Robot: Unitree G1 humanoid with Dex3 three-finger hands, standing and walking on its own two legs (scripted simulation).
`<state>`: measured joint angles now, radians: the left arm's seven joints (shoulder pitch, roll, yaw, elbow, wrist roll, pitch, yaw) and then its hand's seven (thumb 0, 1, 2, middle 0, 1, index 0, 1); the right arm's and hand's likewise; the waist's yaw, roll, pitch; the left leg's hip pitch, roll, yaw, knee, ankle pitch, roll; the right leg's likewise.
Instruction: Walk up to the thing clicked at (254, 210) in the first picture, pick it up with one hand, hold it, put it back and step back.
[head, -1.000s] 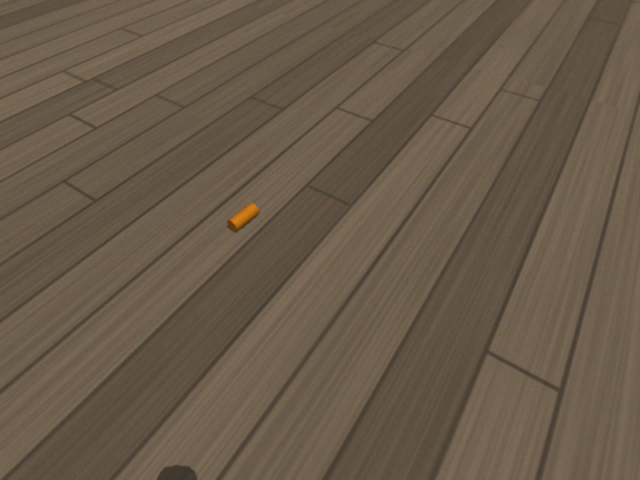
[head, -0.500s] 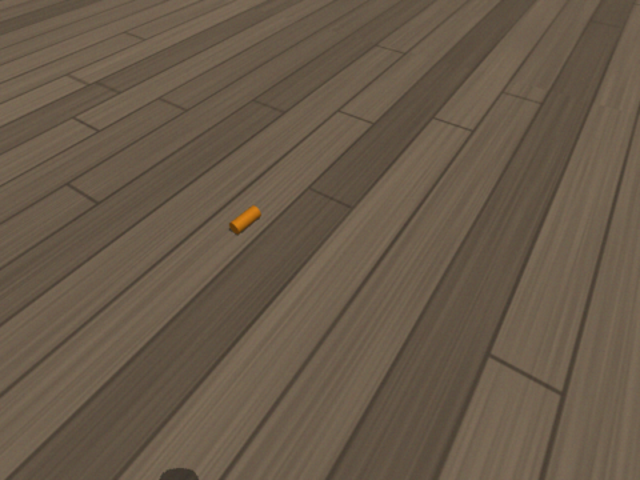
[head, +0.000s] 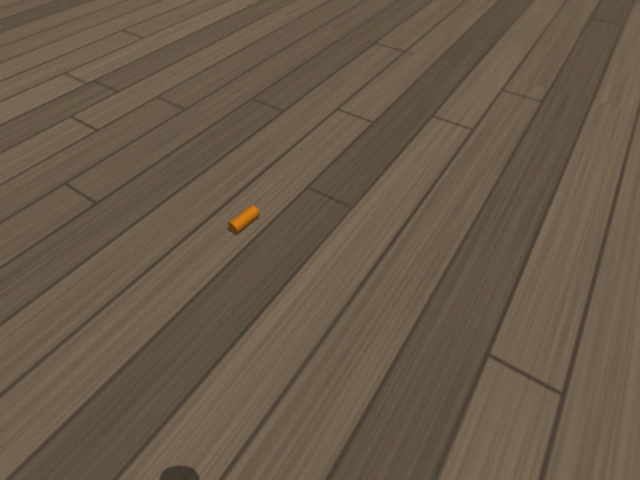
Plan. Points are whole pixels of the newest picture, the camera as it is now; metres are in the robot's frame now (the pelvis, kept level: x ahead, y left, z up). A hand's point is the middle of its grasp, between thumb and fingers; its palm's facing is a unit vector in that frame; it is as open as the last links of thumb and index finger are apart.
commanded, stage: stand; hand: left
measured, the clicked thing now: (244, 219) +1.22 +0.34 -0.75
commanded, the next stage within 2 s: walk up in 0.12 s
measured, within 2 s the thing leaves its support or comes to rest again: neither
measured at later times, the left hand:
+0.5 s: hand out of the picture +0.10 +0.36 -0.19, palm faces +0.23 -0.91 -0.34, open 7.4 cm
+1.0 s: hand (146, 416) +0.23 +0.28 -0.14, palm faces +0.53 -0.76 -0.38, open 7.4 cm
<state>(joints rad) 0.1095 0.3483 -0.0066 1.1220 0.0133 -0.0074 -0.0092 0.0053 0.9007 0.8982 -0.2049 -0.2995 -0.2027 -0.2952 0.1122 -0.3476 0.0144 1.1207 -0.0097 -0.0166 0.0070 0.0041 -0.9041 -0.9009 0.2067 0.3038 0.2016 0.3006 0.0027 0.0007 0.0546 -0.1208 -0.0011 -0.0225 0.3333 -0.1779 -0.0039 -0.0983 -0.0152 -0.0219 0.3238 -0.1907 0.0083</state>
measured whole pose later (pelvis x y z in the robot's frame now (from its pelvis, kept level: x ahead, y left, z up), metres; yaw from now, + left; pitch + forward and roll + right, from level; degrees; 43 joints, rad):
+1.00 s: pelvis +0.33 +0.00 -0.02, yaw +31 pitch -1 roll +1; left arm 0.26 0.41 0.11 0.85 0.05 -0.02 -0.11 0.01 0.90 0.90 -0.20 -0.30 -0.20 -0.30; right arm 0.32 -0.47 -0.05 0.92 -0.01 -0.07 -0.03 0.01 -0.90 -0.90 0.21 0.30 0.20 0.30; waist 0.09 0.01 0.02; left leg -0.44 0.03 -0.02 1.19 -0.43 0.05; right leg -0.31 -0.08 -0.12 0.66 -0.33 -0.01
